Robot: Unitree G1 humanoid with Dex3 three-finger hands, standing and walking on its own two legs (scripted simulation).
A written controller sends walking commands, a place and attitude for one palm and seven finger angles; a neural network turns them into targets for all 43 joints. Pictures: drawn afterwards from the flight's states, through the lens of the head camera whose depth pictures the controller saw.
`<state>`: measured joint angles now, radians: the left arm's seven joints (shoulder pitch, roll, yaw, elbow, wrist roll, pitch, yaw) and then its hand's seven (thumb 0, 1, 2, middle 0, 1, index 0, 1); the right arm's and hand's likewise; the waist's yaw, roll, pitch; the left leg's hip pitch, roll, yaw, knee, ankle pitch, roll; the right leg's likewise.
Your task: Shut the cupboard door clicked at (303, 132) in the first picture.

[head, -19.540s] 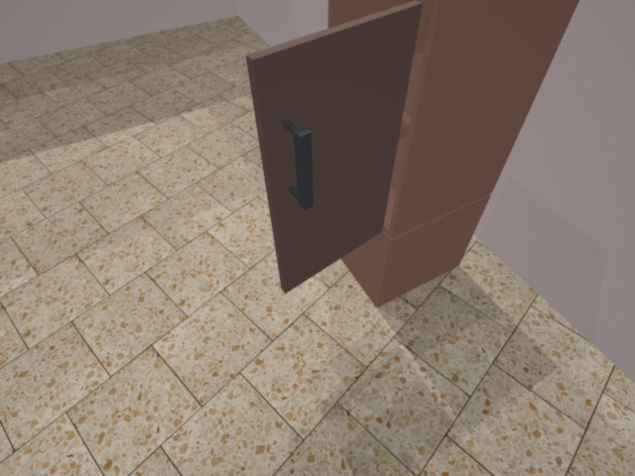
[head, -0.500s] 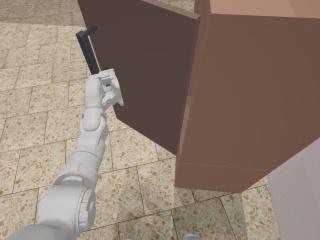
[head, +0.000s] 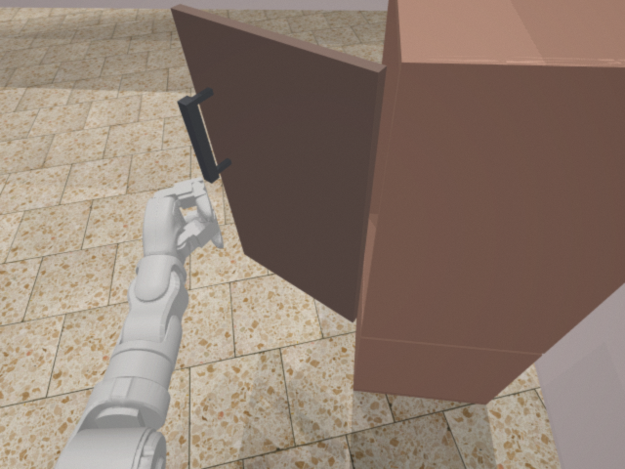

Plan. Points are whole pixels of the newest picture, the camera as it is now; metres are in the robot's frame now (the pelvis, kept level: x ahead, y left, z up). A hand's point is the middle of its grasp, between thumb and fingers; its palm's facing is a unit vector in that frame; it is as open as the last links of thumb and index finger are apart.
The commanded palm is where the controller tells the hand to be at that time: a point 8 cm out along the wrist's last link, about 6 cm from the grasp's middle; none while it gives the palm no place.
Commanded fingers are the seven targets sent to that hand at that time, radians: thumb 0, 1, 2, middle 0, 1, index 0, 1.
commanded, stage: draw the hand back to the body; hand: left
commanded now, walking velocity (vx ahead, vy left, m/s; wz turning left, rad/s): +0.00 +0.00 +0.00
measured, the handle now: (208, 137) +0.62 +0.18 +0.08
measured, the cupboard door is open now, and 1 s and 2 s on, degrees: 60 60 60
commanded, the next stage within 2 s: step back with the hand held close in 1.28 s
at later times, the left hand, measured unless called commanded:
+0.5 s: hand (95, 301) +0.27 +0.21 +0.15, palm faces +0.26 -0.93 -0.25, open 3.4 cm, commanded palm +0.22 +0.26 +0.16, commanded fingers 0.00 0.90 0.90 -0.72 -0.87 -0.72 -0.87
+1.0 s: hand out of the picture +0.18 +0.29 +0.19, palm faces +0.51 -0.75 -0.42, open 6.8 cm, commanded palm +0.14 +0.32 +0.20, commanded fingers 0.00 0.90 0.90 -0.20 -0.30 -0.20 -0.30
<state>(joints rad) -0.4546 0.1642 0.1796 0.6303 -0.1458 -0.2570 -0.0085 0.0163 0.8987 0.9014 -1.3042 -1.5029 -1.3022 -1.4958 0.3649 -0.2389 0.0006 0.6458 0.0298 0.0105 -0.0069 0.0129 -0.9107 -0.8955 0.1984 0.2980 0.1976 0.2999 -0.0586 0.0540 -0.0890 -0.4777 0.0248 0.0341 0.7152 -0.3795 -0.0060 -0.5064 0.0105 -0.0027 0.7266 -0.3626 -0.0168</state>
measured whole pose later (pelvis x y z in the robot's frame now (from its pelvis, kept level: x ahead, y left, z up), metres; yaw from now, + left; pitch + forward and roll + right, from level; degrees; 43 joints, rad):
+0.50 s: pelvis +0.00 +0.01 +0.03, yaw +2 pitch -3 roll +0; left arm 0.10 0.26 0.11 -0.05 -0.06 -0.04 0.06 0.02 0.89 0.90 -0.99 -1.15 -0.99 -1.15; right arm 0.14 -0.22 0.05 0.58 0.02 -0.01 -0.08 0.01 -0.91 -0.90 0.20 0.30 0.20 0.30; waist 0.04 0.06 -0.01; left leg -0.12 0.00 0.01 0.44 -0.26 0.01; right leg -0.13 -0.01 -0.03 0.45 -0.26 0.00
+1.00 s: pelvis +0.01 +0.02 +0.03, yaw +2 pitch -5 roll +0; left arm 0.47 0.34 0.37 -0.36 -0.07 -0.07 0.10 0.01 0.89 0.90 -0.33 -0.43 -0.32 -0.42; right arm 0.22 -0.24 0.01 0.65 0.01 -0.06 -0.08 0.02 -0.91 -0.90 0.20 0.30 0.20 0.30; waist 0.07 0.09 -0.01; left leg -0.07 -0.01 0.01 0.42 -0.27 0.01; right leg -0.08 -0.02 -0.03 0.42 -0.26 0.01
